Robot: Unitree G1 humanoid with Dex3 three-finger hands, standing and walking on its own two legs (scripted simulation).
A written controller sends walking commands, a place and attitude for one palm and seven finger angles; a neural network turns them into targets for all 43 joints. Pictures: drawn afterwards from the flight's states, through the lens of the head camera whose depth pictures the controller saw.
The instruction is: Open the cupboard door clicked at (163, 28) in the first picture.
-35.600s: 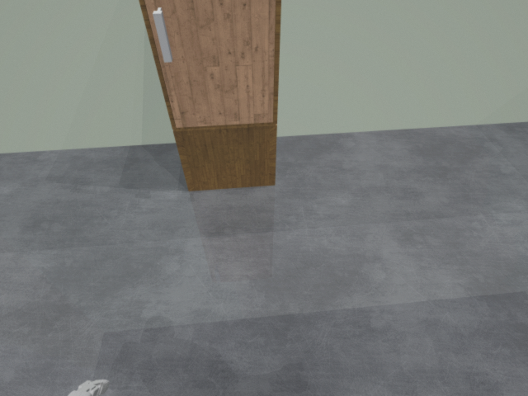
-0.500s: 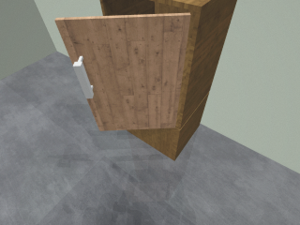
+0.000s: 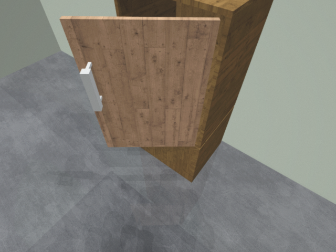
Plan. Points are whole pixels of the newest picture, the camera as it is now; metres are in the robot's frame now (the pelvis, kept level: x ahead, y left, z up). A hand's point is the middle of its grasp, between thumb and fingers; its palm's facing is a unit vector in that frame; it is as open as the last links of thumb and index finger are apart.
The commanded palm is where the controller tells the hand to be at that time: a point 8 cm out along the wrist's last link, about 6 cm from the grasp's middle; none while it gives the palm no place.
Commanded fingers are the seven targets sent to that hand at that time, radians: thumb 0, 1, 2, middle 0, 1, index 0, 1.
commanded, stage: look again from close up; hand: left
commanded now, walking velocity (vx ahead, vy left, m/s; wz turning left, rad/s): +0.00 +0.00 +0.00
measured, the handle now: (93, 87) +0.58 +0.28 +0.04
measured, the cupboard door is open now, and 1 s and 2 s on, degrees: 39 39 39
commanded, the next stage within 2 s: come to a stop and stand still in 0.24 s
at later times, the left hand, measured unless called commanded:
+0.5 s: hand out of the picture +0.05 +0.21 -0.17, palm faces +0.00 -0.97 -0.25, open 7.4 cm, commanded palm none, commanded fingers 0.00 0.90 0.90 -0.20 -0.30 -0.20 -0.30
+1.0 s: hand out of the picture +0.02 +0.21 -0.17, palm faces -0.03 -0.97 -0.24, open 7.4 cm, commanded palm none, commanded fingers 0.00 0.90 0.90 -0.20 -0.30 -0.20 -0.30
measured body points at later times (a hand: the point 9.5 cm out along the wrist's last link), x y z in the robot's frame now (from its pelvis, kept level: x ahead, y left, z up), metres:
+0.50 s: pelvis +0.01 +0.01 +0.00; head +0.03 +0.01 +0.45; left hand +0.05 +0.26 -0.15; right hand +0.06 -0.24 -0.15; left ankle -0.01 +0.13 -0.74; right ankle -0.04 -0.10 -0.74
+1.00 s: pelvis +0.00 +0.03 +0.00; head +0.02 +0.01 +0.45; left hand +0.03 +0.26 -0.15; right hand +0.00 -0.20 -0.17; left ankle -0.01 +0.13 -0.74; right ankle -0.04 -0.10 -0.74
